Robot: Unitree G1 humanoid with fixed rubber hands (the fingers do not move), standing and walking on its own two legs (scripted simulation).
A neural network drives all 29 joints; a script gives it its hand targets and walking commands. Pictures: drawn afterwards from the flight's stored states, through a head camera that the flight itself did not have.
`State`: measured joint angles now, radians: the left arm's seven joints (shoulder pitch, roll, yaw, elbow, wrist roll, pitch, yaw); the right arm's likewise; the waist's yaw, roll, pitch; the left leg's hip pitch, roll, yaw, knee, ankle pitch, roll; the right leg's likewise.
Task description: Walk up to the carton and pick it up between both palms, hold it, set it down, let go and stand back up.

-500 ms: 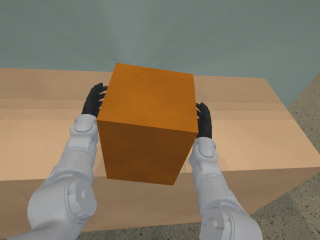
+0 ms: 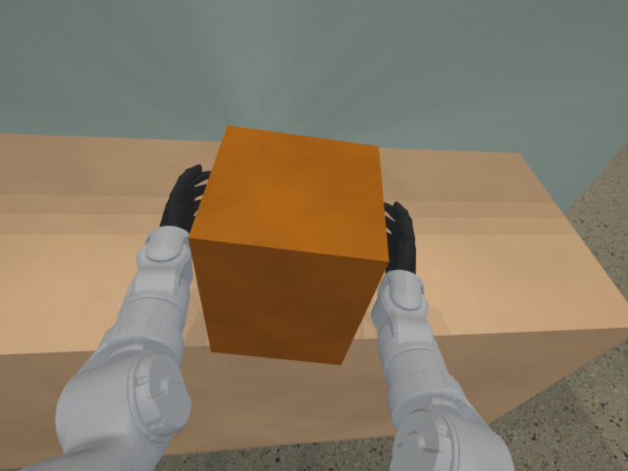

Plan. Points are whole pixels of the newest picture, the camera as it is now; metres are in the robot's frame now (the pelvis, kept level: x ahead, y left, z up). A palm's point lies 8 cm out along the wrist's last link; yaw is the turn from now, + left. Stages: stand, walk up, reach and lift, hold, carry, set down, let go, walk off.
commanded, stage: reach and lift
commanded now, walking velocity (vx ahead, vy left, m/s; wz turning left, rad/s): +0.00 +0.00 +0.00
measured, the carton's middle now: (289, 256) +0.42 +0.01 +0.04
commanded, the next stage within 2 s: none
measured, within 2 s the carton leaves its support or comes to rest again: leaves its support in 0.38 s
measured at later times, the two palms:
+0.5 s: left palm (185, 235) +0.40 +0.14 +0.10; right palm (415, 279) +0.35 -0.14 +0.09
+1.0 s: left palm (171, 209) +0.39 +0.15 +0.16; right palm (428, 249) +0.35 -0.14 +0.14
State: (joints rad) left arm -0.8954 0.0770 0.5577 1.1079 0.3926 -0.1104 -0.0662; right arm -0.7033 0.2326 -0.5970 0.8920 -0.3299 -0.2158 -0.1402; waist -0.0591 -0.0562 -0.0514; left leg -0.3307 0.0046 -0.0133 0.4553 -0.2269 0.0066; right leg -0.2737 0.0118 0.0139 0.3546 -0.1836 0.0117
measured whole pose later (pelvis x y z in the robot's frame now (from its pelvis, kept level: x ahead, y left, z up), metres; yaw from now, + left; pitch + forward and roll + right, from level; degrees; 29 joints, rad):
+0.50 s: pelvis -0.02 +0.00 +0.00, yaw +0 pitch +3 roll -2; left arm -0.84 0.04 0.43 1.03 0.32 -0.03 -0.02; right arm -0.64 0.20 -0.53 0.84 -0.33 -0.16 -0.13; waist -0.06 -0.04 -0.05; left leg -0.30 0.00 -0.01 0.46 -0.20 0.01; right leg -0.25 0.01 0.01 0.35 -0.16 0.01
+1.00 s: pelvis -0.04 +0.00 +0.00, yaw +0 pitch +0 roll -1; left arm -0.93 0.08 0.40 0.97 0.27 0.17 0.02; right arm -0.81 0.15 -0.51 0.85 -0.32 0.05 -0.12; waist -0.06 -0.03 -0.06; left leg -0.26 0.00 -0.01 0.43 -0.17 0.01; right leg -0.22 0.01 0.01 0.35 -0.14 0.01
